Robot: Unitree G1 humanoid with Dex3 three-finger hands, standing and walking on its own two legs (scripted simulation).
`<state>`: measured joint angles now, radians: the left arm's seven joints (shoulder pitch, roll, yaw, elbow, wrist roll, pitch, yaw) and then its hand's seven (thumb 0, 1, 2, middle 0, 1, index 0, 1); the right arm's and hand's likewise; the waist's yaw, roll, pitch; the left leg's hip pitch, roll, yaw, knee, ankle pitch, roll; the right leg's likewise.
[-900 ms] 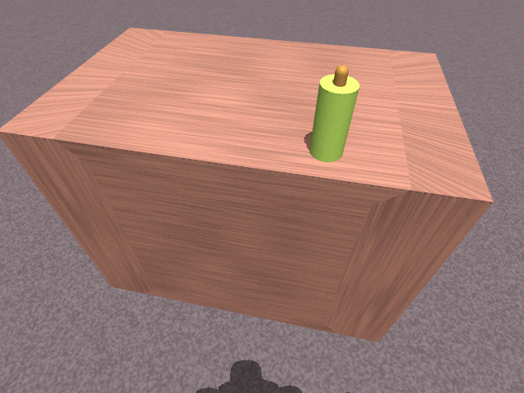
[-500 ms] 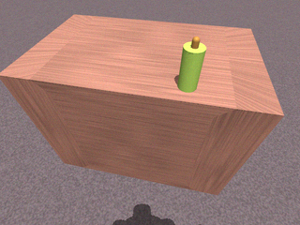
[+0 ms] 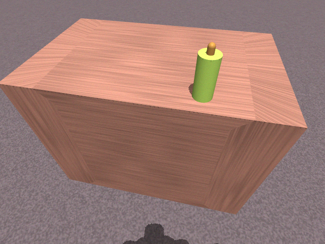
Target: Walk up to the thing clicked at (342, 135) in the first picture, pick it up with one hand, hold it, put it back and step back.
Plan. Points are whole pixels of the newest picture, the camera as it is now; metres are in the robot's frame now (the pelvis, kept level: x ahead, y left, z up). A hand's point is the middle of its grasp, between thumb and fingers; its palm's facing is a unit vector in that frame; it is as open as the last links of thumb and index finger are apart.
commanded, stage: stand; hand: right
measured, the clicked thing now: (206, 72) +0.60 -0.14 +0.12
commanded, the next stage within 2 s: walk up in 0.22 s
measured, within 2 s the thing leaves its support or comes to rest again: neither
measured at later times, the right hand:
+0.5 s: hand out of the picture +0.11 -0.24 -0.16, palm faces -0.03 +0.92 -0.38, open 7.4 cm
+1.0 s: hand out of the picture +0.17 -0.12 -0.19, palm faces +0.14 +0.94 -0.30, open 7.4 cm
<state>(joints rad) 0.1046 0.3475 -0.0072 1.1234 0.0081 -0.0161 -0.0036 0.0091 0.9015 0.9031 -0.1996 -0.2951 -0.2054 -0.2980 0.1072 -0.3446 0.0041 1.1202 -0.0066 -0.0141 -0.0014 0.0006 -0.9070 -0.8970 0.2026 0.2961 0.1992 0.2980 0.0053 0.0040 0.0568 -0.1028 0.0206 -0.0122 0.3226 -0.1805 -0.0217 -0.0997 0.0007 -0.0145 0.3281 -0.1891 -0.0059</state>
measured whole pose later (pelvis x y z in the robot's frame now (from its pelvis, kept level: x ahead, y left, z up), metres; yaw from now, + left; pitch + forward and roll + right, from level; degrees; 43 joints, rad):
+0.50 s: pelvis +0.03 +0.06 -0.02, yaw -2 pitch -3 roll -2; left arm 0.35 0.41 0.07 0.98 0.03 -0.06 0.02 0.01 0.90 0.90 -0.20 -0.30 -0.21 -0.30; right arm 0.20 -0.47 -0.13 0.91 -0.07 0.06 0.10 0.00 -0.91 -0.90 0.20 0.30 0.20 0.30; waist 0.02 0.07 0.10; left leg -0.43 0.11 -0.07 0.75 -0.38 -0.01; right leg -0.12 -0.04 0.04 0.47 -0.32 0.03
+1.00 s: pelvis +0.17 +0.14 -0.03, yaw -10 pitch -3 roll +0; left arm 0.28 0.40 0.03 0.82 0.02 -0.08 0.03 0.01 0.90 0.90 -0.20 -0.30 -0.21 -0.30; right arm 0.30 -0.40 -0.06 0.82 -0.03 0.05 0.04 0.00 -0.91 -0.90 0.20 0.30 0.20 0.30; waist -0.02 0.08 0.11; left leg -0.34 0.01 0.01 1.01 -0.55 0.02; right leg -0.33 0.02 -0.02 0.68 -0.29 -0.04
